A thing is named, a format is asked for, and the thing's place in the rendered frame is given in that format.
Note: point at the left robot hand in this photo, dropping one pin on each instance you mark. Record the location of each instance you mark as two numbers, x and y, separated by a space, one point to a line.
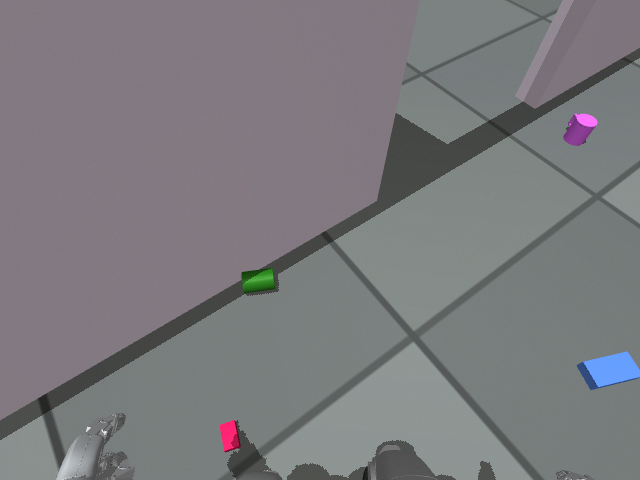
84 458

